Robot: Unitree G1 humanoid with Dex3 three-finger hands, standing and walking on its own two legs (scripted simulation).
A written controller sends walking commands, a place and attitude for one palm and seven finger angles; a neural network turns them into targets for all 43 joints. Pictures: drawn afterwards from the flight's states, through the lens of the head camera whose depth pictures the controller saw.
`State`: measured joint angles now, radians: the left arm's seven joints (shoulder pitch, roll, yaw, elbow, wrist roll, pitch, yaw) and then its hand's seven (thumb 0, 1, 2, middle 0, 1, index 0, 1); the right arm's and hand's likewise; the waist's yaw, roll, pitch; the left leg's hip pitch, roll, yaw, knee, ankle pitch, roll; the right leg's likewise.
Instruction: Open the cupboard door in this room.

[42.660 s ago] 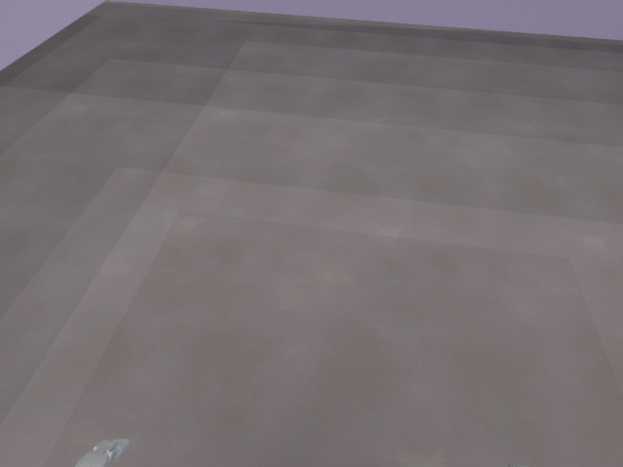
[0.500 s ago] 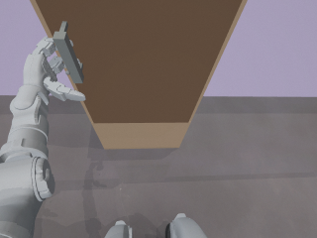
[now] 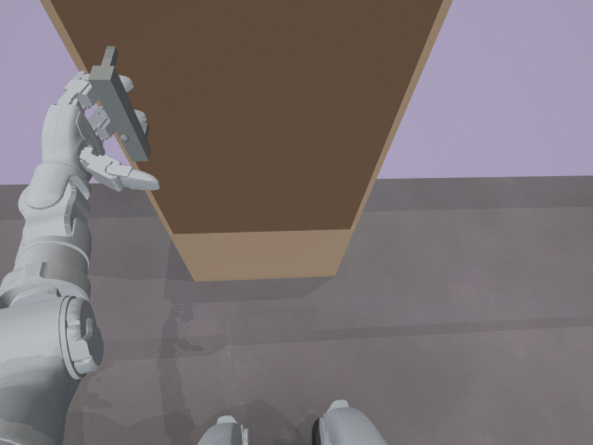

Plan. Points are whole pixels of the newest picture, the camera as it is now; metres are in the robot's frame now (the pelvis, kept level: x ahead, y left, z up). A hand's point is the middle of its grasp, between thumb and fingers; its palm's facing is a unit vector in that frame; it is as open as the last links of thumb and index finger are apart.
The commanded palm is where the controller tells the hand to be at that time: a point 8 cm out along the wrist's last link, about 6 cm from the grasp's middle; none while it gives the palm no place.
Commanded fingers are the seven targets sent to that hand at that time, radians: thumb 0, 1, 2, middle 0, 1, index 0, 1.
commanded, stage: close the thumb around the handle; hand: left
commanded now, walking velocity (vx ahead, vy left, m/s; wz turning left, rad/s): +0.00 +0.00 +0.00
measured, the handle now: (127, 107) +0.55 +0.20 +0.09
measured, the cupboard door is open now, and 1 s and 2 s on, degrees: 0 0 41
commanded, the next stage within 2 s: pull the door open along its arc in 0.78 s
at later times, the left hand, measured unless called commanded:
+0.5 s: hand (120, 142) +0.49 +0.20 +0.09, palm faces -0.03 -1.00 +0.01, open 9.2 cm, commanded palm +0.47 +0.24 +0.09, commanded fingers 0.00 0.73 0.83 -0.39 -1.33 -0.39 -1.33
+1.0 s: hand (132, 145) +0.49 +0.18 +0.09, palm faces -0.03 -1.00 +0.01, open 6.5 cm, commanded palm +0.45 +0.23 +0.09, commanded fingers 0.00 0.90 0.90 -0.40 -1.35 -0.40 -1.35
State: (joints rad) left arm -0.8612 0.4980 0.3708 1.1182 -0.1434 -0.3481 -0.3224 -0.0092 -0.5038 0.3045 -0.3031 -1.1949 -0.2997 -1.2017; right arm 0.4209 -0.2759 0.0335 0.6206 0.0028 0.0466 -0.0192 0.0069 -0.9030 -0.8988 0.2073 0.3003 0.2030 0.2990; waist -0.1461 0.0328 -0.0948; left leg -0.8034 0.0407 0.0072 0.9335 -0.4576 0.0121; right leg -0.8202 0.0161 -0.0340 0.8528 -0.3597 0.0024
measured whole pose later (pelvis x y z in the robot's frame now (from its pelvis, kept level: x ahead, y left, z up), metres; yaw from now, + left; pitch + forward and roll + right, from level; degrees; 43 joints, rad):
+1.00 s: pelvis -0.01 +0.00 +0.00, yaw -1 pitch +18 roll -2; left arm -0.83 0.46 0.38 1.10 -0.13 -0.35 -0.28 0.01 0.62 0.79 -0.30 -1.31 -0.31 -1.32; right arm 0.40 -0.27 0.03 0.60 0.00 0.04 -0.02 0.01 -0.90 -0.90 0.21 0.30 0.20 0.30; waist -0.15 0.03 -0.09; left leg -0.80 0.04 0.02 0.94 -0.45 0.02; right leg -0.82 0.02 -0.02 0.86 -0.35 0.01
